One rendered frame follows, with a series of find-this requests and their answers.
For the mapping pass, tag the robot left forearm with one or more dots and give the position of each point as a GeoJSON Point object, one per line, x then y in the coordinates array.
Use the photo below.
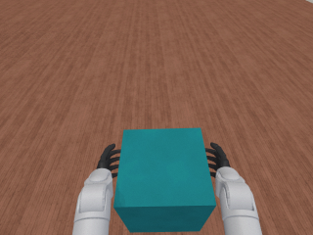
{"type": "Point", "coordinates": [93, 207]}

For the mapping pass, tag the robot right hand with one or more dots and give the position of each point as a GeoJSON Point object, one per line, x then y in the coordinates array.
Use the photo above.
{"type": "Point", "coordinates": [220, 158]}

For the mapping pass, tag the robot right forearm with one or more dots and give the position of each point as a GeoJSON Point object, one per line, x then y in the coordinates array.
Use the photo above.
{"type": "Point", "coordinates": [238, 208]}

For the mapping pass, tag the carton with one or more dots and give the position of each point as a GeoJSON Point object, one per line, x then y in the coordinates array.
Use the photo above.
{"type": "Point", "coordinates": [163, 181]}

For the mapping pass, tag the robot left hand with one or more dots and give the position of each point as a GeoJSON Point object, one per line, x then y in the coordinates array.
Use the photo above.
{"type": "Point", "coordinates": [106, 160]}

